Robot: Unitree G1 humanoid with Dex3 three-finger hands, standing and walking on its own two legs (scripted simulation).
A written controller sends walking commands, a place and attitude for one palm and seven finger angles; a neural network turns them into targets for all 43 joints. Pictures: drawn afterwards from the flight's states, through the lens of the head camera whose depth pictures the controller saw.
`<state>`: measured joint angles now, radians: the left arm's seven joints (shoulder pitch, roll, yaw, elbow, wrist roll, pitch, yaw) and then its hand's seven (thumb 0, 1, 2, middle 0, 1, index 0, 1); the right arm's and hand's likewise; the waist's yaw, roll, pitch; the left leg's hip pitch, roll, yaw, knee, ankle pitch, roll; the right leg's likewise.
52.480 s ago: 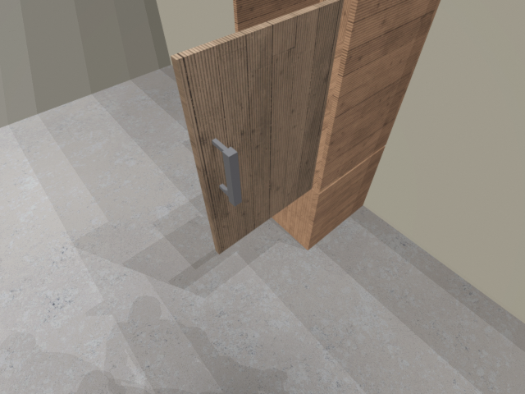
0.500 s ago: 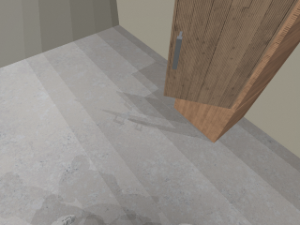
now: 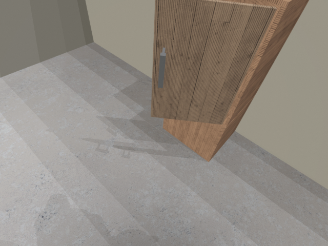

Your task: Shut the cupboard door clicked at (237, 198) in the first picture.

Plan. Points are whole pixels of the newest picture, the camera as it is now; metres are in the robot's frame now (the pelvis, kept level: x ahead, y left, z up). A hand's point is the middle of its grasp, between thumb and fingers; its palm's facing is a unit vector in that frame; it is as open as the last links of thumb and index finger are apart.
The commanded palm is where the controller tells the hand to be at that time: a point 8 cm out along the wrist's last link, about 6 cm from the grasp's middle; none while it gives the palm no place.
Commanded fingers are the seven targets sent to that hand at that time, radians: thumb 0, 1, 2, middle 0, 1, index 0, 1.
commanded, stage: take the last steps up to it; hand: left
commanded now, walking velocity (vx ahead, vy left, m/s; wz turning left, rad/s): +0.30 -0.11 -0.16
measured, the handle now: (162, 68) +0.76 +0.04 +0.00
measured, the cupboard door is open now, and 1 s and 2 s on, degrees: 37 37 37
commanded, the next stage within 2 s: come to a stop and stand still in 0.70 s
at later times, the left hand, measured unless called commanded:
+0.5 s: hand (130, 221) +0.22 +0.10 -0.16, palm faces -0.03 -0.98 -0.20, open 7.2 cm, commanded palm none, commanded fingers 0.00 0.90 0.90 -0.20 -0.30 -0.20 -0.30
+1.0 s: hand (142, 184) +0.34 +0.08 -0.17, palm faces -0.01 -0.98 -0.21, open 7.3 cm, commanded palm none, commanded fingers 0.00 0.90 0.90 -0.20 -0.30 -0.20 -0.30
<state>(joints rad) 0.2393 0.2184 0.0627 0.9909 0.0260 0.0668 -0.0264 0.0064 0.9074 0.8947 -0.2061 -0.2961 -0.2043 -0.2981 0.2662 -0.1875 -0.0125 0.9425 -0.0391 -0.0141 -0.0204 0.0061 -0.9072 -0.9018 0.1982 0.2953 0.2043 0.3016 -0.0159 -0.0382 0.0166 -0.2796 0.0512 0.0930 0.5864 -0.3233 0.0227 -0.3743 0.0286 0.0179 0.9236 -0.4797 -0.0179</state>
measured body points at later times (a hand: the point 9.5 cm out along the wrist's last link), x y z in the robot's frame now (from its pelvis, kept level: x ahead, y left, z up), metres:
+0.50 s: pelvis +0.13 -0.08 +0.01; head +0.16 -0.08 +0.45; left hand +0.22 +0.15 -0.14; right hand +0.09 -0.32 -0.15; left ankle +0.10 +0.05 -0.67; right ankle +0.12 -0.18 -0.73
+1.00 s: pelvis +0.29 -0.11 +0.00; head +0.32 -0.11 +0.45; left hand +0.34 +0.13 -0.16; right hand +0.31 -0.34 -0.16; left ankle +0.28 +0.01 -0.73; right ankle +0.31 -0.24 -0.73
